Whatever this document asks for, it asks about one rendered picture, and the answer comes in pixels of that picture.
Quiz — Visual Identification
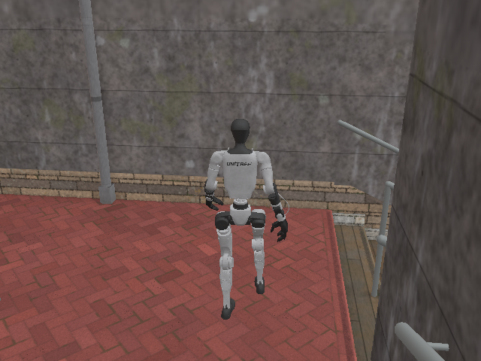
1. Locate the robot head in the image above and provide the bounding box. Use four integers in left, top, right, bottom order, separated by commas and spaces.
227, 119, 253, 154

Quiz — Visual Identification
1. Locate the robot torso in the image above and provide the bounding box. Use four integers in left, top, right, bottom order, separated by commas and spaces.
222, 148, 258, 226

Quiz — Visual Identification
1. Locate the robot right hand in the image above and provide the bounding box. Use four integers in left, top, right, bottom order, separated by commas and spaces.
271, 219, 288, 242

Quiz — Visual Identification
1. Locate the right robot forearm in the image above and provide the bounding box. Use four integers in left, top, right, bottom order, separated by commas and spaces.
268, 183, 286, 222

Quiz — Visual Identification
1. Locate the robot right upper arm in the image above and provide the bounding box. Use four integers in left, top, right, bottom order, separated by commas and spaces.
256, 151, 275, 195

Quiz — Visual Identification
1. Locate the left robot forearm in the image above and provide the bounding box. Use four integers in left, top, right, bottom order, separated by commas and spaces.
204, 180, 215, 201

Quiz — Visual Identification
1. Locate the robot left hand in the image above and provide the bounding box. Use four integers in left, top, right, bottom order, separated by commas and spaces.
206, 196, 223, 211

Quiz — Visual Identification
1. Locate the robot left upper arm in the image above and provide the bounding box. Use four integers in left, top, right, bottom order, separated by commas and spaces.
205, 150, 225, 190

